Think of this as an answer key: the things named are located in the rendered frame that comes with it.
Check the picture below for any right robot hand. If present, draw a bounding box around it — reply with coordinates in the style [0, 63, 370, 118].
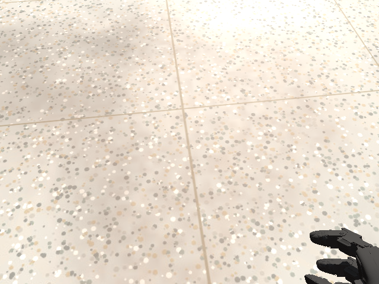
[304, 228, 379, 284]

